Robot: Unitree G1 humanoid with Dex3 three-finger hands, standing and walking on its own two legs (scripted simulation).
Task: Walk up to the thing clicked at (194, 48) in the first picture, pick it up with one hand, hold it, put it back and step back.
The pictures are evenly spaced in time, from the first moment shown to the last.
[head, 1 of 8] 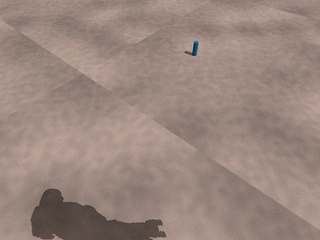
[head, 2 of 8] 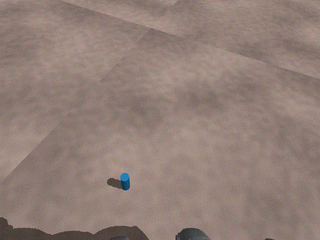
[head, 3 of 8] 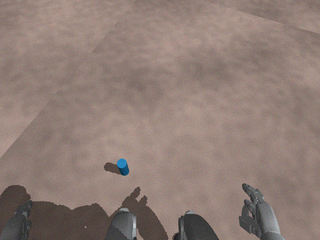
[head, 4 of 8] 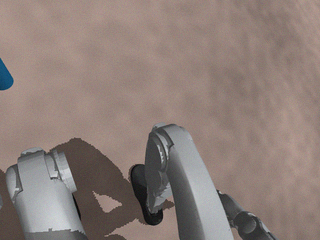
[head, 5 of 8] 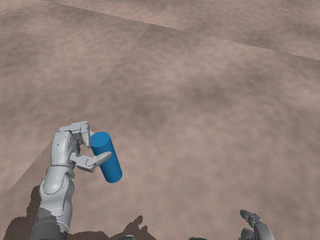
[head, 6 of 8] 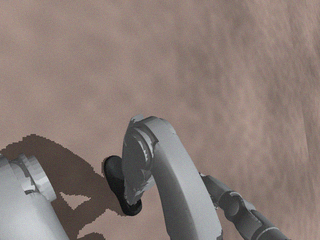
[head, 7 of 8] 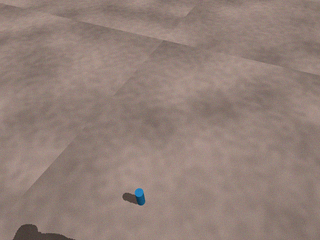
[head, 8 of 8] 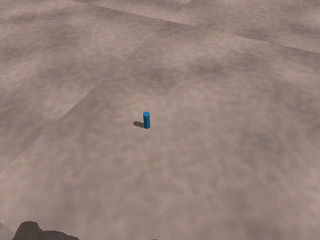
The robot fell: no
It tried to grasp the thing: yes
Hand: left
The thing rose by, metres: 0.66
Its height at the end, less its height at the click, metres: +0.00
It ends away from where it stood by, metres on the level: 0.02
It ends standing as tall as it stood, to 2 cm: yes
